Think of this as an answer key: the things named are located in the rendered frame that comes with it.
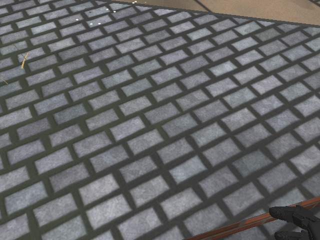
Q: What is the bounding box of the robot right hand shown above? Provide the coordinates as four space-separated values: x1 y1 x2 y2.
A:
269 205 320 240

